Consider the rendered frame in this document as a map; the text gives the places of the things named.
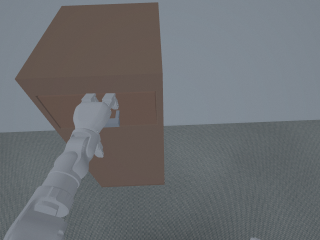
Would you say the handle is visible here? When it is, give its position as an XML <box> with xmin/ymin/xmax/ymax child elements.
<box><xmin>104</xmin><ymin>110</ymin><xmax>120</xmax><ymax>128</ymax></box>

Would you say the drawer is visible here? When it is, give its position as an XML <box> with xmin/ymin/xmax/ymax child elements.
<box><xmin>38</xmin><ymin>91</ymin><xmax>157</xmax><ymax>128</ymax></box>

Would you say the robot left upper arm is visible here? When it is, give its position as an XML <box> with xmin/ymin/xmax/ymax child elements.
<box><xmin>9</xmin><ymin>209</ymin><xmax>68</xmax><ymax>240</ymax></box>

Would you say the robot left hand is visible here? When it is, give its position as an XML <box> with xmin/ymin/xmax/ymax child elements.
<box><xmin>73</xmin><ymin>93</ymin><xmax>119</xmax><ymax>158</ymax></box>

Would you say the left robot forearm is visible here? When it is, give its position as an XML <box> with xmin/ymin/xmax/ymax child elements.
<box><xmin>3</xmin><ymin>128</ymin><xmax>99</xmax><ymax>240</ymax></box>

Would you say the cabinet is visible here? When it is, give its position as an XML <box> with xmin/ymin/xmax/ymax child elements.
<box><xmin>15</xmin><ymin>2</ymin><xmax>165</xmax><ymax>188</ymax></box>

